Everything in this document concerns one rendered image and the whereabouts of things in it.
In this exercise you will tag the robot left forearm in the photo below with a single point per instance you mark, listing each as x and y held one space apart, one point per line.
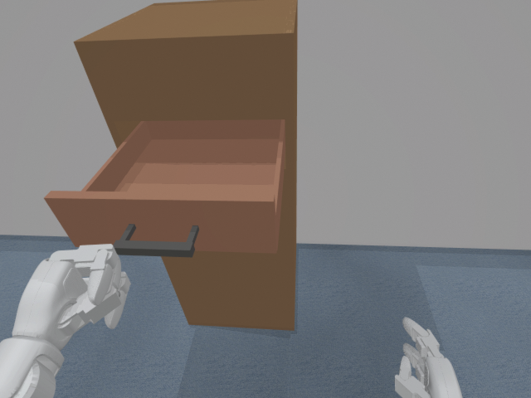
28 367

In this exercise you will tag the robot left hand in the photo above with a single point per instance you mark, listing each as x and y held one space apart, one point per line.
45 310

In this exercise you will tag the handle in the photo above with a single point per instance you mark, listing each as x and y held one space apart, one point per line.
125 246

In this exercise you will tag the robot right hand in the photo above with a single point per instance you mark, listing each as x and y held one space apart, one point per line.
434 372

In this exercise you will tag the cabinet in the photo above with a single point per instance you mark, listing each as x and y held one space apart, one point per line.
210 60

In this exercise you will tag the drawer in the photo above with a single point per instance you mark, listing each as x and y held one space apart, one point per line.
224 176

